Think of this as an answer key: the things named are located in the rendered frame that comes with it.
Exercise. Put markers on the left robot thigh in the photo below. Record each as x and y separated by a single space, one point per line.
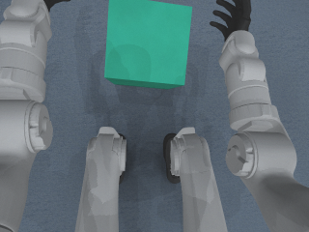
98 209

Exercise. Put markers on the left robot hand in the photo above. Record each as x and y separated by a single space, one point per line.
50 3

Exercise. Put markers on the left robot forearm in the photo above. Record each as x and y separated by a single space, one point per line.
23 50

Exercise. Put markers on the carton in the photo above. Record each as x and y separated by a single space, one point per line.
147 43

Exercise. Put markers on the right robot hand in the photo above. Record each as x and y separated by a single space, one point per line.
239 19

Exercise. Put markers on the left robot shin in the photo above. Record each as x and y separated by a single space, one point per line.
93 141

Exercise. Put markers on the right robot upper arm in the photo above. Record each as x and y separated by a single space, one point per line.
265 161

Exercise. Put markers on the right robot forearm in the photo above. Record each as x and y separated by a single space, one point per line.
247 89

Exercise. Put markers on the left robot upper arm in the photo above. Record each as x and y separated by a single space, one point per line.
25 129

